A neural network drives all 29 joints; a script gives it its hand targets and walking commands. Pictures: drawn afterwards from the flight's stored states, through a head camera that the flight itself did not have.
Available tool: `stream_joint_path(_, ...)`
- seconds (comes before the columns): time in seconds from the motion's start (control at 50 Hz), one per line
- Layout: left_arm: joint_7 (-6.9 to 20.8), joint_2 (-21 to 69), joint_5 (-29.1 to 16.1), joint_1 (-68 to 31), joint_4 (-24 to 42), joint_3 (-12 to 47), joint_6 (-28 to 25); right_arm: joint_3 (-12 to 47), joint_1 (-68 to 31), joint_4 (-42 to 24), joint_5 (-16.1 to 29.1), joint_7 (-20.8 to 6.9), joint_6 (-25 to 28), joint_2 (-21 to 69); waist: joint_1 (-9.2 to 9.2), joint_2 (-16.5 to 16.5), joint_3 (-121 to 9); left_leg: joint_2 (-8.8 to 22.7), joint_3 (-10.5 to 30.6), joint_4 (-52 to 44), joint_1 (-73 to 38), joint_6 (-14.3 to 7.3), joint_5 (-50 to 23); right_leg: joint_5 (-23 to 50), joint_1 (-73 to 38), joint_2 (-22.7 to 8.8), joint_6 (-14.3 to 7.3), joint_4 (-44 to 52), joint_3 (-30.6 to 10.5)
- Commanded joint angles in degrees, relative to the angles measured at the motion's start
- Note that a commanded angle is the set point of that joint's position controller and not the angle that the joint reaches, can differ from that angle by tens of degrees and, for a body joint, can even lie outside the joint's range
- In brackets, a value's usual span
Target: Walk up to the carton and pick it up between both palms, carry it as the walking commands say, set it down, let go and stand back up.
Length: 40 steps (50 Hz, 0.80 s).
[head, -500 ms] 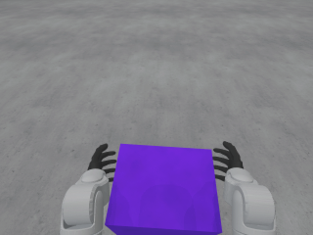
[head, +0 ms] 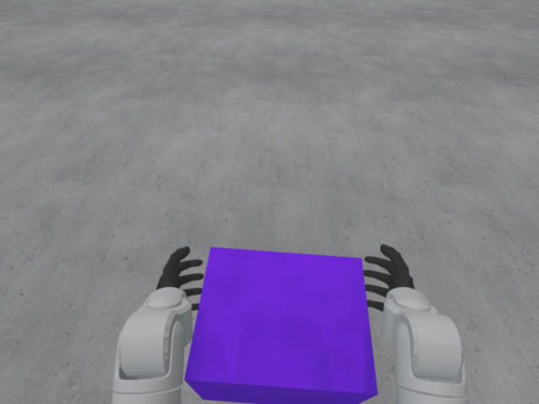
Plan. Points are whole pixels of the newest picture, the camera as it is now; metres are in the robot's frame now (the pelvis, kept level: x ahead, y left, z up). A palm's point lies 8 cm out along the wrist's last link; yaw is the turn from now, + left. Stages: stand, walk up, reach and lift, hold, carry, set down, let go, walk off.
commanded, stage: carry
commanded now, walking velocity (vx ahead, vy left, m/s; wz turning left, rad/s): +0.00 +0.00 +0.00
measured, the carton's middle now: (279, 331) +0.27 +0.00 +0.00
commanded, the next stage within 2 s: none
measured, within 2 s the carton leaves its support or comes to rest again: neither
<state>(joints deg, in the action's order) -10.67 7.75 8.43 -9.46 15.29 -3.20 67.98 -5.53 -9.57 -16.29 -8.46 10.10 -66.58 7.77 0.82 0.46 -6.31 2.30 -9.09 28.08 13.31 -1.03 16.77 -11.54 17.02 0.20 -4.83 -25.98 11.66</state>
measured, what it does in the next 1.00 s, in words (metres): stands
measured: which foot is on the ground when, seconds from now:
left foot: down 0.00-1.00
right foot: down 0.00-1.00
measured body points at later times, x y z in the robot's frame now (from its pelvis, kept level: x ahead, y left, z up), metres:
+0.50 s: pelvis +0.02 +0.02 +0.00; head +0.00 +0.02 +0.45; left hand +0.29 +0.17 +0.07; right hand +0.30 -0.14 +0.08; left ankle -0.02 +0.10 -0.74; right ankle +0.03 -0.06 -0.74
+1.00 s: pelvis +0.03 +0.03 +0.00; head +0.01 +0.03 +0.45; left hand +0.30 +0.18 +0.07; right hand +0.31 -0.13 +0.08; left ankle -0.02 +0.10 -0.74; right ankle +0.03 -0.07 -0.74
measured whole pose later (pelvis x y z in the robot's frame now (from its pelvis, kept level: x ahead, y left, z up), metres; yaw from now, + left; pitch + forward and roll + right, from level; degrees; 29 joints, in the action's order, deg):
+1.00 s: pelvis +0.03 +0.03 +0.00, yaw +0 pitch +3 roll -1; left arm -10.1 7.6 8.5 -7.8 13.0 -2.7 62.8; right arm -6.0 -8.5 -13.4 -8.8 8.7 -61.4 7.6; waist 0.5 0.8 -6.7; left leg 1.1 -9.8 29.7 12.2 -2.8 20.4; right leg -15.2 17.0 -1.3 -2.3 -29.5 10.2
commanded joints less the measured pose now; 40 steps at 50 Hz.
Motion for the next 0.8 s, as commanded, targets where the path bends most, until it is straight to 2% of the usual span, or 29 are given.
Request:
stream_joint_path(0.0, 14.0, 50.55, -19.47, -23.0, 5.01, 29.64, -3.44, 30.19, -18.25, -0.84, 18.94, -14.01, 0.78, 50.06, -0.06, -0.4, -10.05, 6.66, 6.26, -4.16, 0.02, 0.24, -7.46, 9.06, -7.49, -9.78, 1.62, 3.9, -10.34)
stream_joint_path(0.3, 14.21, 48.28, -17.94, -21.61, 3.99, 29.58, -7.16, 29.54, -17.07, 0.19, 17.28, -14.42, 4.53, 48.08, -0.22, -0.05, -10.69, 6.78, 6.44, -3.32, -1.39, -0.4, -13.24, 10.67, -7.13, -9.15, 1.57, 1.58, -9.8)
stream_joint_path(0.78, 13.81, 47.62, -18.18, -21.15, 4.23, 30.54, -7.19, 29.82, -17.09, 0.07, 17.33, -14.51, 4.66, 47.38, -0.36, 0.26, -10.44, 6.62, 6.86, -2.28, -2.56, -1.0, -18.53, 10.12, -6.2, -8.2, 1.48, -0.45, -9.55)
